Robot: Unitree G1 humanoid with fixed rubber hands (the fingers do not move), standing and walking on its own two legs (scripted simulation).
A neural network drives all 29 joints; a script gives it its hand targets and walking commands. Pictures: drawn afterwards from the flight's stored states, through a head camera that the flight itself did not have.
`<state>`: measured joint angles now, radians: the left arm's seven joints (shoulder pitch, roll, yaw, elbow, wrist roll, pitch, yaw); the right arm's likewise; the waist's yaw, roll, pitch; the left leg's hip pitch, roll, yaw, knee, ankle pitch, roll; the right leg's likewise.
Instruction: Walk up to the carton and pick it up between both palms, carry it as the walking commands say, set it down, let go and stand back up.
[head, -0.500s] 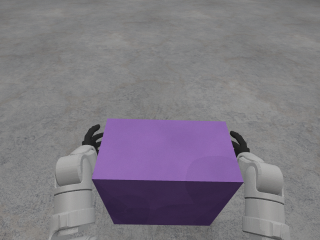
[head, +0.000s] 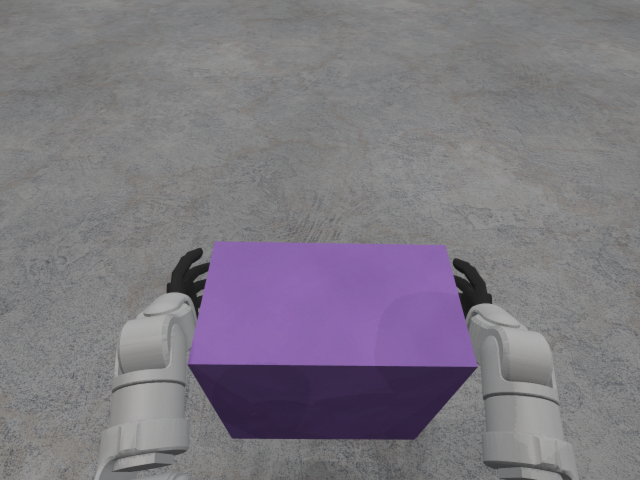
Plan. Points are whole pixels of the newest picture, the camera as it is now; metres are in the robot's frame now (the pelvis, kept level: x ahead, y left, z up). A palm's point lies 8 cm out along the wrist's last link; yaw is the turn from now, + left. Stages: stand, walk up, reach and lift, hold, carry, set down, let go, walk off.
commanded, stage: carry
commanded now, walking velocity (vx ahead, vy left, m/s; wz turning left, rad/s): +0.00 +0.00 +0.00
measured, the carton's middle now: (326, 352) +0.29 +0.00 +0.00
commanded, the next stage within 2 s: none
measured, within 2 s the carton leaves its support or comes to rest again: neither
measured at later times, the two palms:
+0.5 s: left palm (190, 302) +0.33 +0.18 +0.07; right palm (475, 314) +0.31 -0.18 +0.06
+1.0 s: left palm (193, 293) +0.33 +0.18 +0.08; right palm (479, 307) +0.32 -0.19 +0.07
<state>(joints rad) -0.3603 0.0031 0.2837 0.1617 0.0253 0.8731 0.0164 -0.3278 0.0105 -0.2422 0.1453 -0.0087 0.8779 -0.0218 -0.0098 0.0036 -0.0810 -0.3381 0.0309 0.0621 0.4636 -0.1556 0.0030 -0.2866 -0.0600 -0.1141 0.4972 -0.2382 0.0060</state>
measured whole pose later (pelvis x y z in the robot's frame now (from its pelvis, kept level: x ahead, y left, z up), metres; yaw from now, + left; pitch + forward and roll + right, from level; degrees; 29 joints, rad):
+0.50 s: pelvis +0.01 +0.00 +0.00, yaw +0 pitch +2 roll +0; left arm -0.34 0.01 0.27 0.20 0.04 0.81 0.00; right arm -0.31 0.01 -0.22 0.19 -0.03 0.81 -0.01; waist -0.01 0.00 -0.09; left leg -0.32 0.04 0.07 0.47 -0.18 0.00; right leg -0.27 -0.06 -0.11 0.50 -0.26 0.00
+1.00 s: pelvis +0.02 -0.01 +0.00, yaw -1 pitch +2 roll +0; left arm -0.35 0.02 0.26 0.15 0.03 0.86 0.00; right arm -0.31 0.01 -0.22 0.14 -0.02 0.85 -0.01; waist -0.01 0.00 -0.09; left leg -0.31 0.05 0.08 0.47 -0.19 -0.01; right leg -0.26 -0.05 -0.11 0.50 -0.26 0.00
